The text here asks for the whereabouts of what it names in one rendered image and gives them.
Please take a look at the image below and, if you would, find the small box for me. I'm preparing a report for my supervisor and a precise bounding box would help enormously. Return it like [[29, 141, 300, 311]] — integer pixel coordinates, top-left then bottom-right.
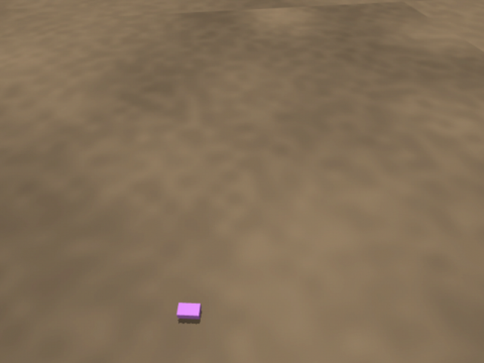
[[177, 302, 201, 319]]

